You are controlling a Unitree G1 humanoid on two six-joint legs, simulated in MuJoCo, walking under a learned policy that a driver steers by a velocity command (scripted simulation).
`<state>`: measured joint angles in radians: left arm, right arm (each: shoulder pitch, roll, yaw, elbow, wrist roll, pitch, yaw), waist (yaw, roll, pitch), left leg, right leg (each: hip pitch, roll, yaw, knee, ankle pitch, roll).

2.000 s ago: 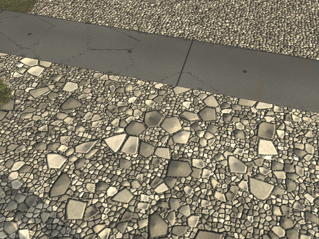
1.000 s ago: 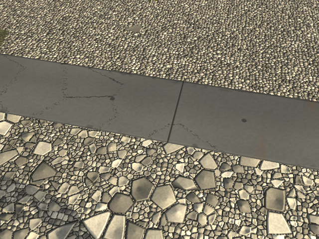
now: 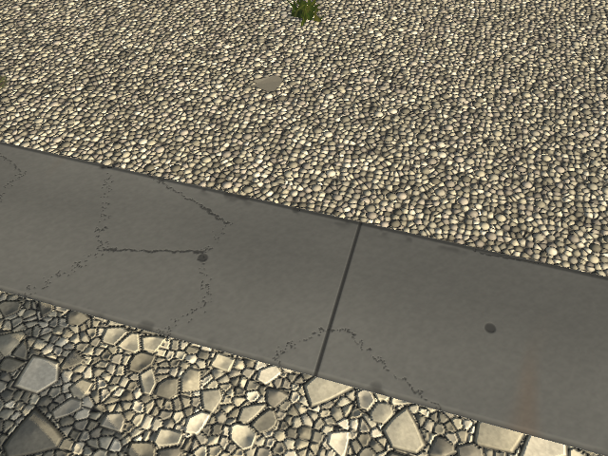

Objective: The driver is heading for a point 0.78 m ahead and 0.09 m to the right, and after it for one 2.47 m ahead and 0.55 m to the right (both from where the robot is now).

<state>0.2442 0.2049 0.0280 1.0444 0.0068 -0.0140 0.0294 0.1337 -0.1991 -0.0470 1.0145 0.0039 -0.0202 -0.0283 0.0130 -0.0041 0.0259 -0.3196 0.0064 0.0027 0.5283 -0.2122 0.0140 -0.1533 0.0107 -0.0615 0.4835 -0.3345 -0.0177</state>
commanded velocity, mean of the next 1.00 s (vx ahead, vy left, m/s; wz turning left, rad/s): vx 0.35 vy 0.00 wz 0.00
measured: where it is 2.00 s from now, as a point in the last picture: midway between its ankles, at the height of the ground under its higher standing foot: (313, 347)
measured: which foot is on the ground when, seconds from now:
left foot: down 0.00-0.88, up 0.90-1.00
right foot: down 0.00-0.38, up 0.40-0.86, down 0.88-1.00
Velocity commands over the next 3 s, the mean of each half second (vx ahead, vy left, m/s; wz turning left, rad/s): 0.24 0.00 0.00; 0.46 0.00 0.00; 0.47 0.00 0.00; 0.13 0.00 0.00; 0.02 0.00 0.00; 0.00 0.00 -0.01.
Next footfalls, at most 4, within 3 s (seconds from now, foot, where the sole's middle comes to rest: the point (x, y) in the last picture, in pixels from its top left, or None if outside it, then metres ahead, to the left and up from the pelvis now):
0.88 right None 0.47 -0.12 -0.77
1.46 left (266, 327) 0.81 0.13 -0.77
1.80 right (361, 337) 0.79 -0.11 -0.77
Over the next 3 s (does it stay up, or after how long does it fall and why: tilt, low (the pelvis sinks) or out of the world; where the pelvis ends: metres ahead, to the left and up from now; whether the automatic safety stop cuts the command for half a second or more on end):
stays up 0.77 0.02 0.00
